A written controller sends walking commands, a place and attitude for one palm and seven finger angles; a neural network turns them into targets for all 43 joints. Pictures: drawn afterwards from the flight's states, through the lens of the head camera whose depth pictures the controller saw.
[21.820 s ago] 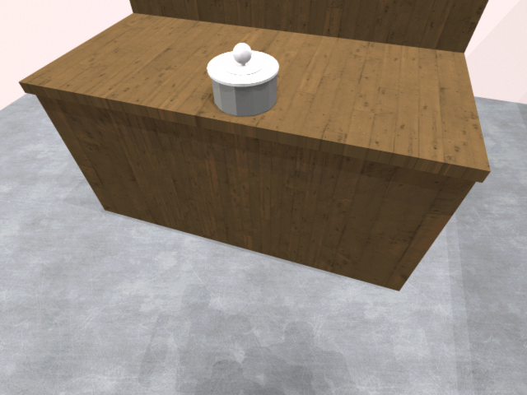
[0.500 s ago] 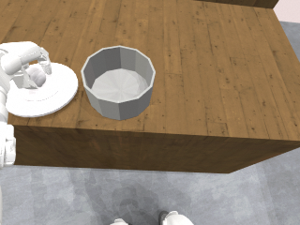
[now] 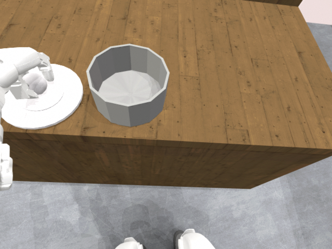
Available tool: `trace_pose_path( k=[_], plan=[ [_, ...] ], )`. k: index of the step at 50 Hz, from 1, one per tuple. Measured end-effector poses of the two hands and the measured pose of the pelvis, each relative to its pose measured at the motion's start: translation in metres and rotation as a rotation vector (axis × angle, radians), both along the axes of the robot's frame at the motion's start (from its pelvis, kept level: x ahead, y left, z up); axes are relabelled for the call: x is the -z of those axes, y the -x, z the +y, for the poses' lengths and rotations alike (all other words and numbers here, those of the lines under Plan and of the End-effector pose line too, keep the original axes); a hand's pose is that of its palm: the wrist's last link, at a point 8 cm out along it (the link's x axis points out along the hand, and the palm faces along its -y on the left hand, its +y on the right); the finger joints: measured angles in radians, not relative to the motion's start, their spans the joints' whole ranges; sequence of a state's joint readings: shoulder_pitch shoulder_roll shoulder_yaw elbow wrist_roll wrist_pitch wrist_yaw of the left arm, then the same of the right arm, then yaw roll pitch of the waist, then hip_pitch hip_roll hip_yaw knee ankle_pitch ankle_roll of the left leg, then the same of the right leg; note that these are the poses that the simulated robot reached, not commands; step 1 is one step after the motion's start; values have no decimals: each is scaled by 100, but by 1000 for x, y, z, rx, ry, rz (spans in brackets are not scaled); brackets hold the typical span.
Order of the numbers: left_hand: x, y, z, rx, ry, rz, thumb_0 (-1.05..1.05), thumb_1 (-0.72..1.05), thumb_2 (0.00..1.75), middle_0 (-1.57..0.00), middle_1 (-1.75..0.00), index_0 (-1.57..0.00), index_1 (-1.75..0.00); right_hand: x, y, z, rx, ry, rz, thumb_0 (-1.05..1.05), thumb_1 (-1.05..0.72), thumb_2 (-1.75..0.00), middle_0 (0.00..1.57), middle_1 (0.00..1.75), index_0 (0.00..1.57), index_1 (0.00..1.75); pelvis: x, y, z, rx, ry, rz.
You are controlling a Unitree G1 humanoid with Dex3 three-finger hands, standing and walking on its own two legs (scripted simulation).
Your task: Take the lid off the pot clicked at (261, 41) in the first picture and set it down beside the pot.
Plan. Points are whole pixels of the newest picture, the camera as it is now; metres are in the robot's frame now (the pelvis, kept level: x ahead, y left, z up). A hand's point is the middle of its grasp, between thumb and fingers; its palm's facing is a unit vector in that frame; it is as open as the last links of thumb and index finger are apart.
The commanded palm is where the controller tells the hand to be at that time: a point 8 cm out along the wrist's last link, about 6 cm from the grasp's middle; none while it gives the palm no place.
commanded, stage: open the fingers wide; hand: left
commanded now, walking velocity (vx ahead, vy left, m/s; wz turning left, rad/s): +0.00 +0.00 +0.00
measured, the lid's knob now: (34, 83) +0.52 +0.29 +0.03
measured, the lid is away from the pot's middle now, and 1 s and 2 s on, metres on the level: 0.23 0.23 0.23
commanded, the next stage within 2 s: raise the empty hand in 0.80 s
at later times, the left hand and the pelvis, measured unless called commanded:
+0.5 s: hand (28, 84) +0.50 +0.29 +0.05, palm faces -0.49 -0.06 -0.87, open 9.6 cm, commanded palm +0.53 +0.27 +0.11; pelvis +0.01 +0.00 +0.00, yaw +0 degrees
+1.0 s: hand (32, 84) +0.49 +0.28 +0.06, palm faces -0.49 -0.04 -0.87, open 11.0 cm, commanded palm +0.53 +0.27 +0.12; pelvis +0.01 +0.00 +0.01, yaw +1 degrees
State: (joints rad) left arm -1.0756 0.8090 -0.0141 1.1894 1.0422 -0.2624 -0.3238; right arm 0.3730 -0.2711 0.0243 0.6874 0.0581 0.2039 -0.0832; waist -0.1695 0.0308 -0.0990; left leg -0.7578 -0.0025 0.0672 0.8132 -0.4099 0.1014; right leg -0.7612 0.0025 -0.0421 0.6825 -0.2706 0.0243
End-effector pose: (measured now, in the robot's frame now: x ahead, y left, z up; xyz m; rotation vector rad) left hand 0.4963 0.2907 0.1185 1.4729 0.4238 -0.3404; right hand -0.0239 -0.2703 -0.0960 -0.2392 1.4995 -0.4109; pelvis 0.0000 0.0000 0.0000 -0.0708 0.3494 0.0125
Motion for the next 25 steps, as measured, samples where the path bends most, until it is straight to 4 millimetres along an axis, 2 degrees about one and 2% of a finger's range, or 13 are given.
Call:
trace_pose_path(
  k=[9,15,25],
  plan=[
    [4,-1,1,-4,-11,21,0,26,69,-52,-97,-53,-99,3,-7,0,-11,3,-14,1,-90,-90,21,30,20,30,2,0,1,-1,1,6],
    [9,-2,3,4,-23,33,0,27,66,-49,-98,-50,-99,1,-4,2,-6,6,10,0,-90,-90,21,30,20,30,1,-3,3,-4,5,8],
    [6,-9,-1,14,-12,17,0,20,54,-40,-98,-40,-99,-2,3,6,7,-5,55,1,-90,-90,21,30,20,30,-2,-10,5,-8,7,8]
  ],
)
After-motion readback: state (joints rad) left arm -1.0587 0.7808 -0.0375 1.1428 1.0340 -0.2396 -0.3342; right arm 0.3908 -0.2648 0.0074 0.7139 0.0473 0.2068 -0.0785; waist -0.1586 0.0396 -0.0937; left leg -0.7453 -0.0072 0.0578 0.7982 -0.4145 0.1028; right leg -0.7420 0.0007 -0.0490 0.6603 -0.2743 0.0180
